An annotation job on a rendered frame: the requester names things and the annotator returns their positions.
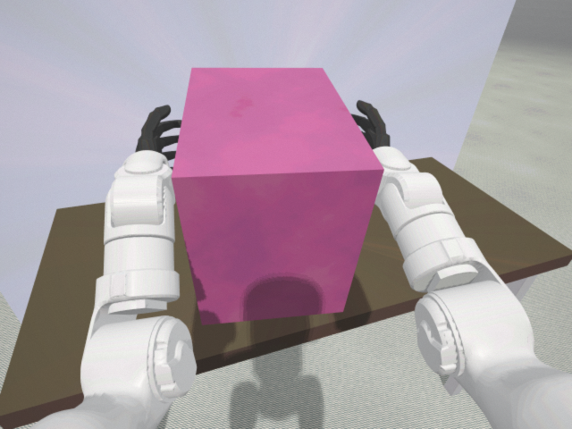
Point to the robot right forearm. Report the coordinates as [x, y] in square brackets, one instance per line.
[437, 254]

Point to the right robot hand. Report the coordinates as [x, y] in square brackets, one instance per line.
[374, 126]

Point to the robot left forearm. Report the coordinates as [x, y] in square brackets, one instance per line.
[139, 274]

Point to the table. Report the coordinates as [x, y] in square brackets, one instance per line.
[43, 376]

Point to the right robot upper arm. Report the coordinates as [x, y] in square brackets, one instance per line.
[478, 334]

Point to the left robot upper arm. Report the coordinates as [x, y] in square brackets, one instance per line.
[132, 372]

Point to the carton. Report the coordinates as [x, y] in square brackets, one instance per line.
[275, 185]

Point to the left robot hand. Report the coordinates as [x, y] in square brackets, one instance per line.
[153, 129]

